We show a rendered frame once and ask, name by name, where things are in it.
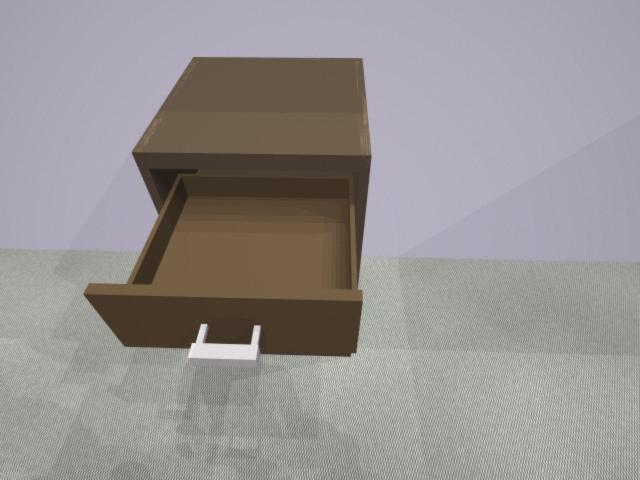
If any cabinet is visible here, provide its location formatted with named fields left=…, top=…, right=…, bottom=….
left=132, top=57, right=372, bottom=357

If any drawer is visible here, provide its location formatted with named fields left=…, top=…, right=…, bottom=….
left=83, top=174, right=363, bottom=353

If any handle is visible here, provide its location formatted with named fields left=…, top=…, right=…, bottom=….
left=188, top=324, right=261, bottom=367

